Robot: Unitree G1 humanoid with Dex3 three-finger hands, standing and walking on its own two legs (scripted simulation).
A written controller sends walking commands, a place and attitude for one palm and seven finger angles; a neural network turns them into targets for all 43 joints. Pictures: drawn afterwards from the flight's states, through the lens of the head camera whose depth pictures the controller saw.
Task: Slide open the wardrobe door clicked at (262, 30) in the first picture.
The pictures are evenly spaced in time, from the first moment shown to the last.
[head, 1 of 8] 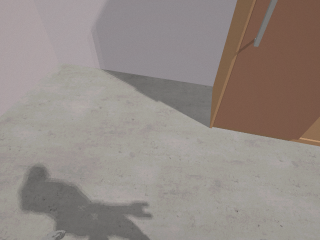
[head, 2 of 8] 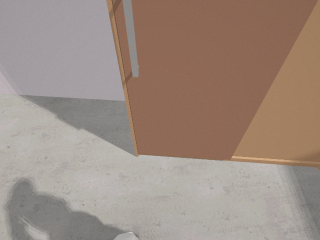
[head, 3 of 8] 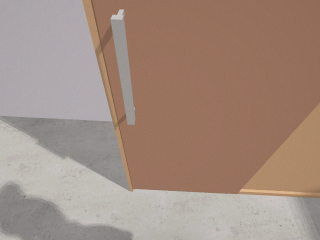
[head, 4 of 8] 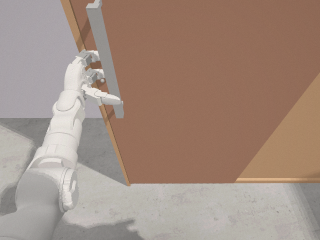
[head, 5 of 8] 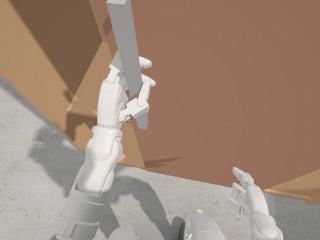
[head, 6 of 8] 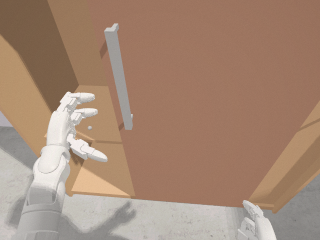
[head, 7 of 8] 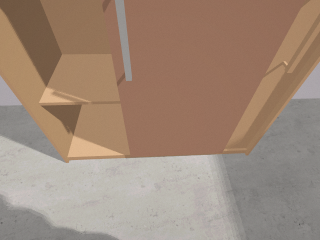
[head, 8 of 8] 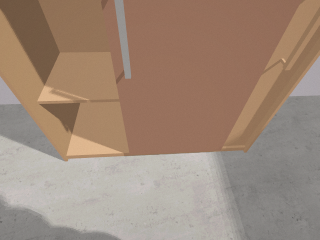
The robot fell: no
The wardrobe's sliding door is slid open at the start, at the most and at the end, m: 0.00 0.43 0.43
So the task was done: yes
